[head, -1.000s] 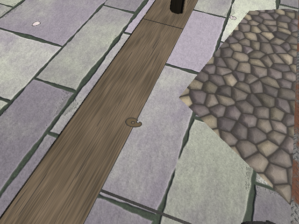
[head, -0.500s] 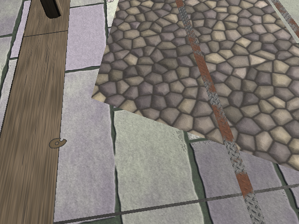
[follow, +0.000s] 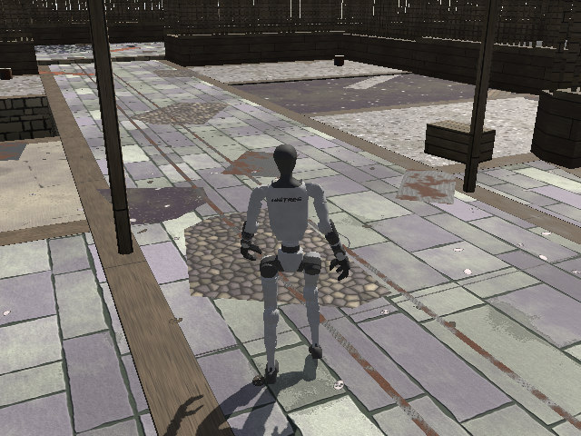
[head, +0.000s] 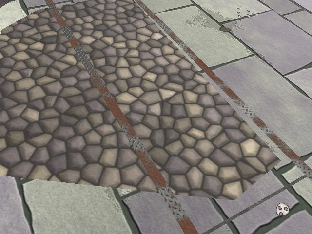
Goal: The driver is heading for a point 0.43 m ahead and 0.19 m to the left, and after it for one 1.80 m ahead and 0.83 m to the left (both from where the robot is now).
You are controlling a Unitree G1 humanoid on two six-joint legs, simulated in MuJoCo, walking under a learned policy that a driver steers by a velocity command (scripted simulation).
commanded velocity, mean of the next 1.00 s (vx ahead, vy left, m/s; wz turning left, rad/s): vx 0.97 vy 0.00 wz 0.78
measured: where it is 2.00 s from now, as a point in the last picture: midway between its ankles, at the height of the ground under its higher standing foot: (2, 90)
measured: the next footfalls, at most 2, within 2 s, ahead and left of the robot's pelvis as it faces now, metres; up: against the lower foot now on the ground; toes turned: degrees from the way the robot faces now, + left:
right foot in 0.20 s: +0.29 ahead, -0.15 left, +0.00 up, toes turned +7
left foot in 0.64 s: +0.65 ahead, +0.15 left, +0.00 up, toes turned +33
